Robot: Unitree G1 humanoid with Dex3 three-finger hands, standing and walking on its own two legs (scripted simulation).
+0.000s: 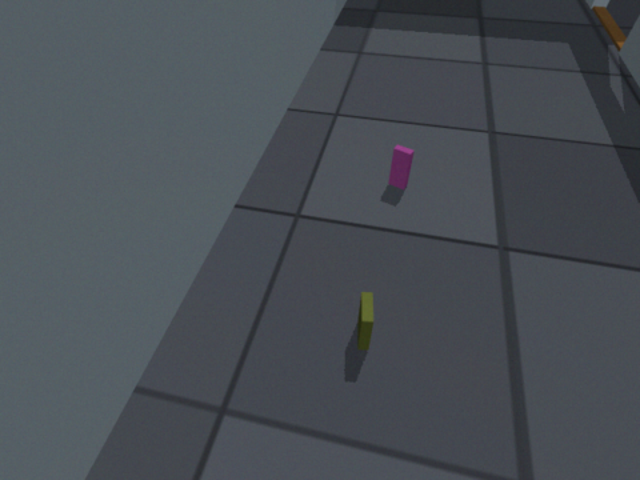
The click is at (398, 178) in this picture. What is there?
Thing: carton on end
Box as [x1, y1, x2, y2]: [388, 145, 413, 189]
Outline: 397,145 393,151 388,183 403,189 407,183 413,150
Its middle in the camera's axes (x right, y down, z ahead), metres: +0.39 -0.36 +1.84
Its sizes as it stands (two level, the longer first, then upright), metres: 0.084 0.036 0.207
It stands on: the floor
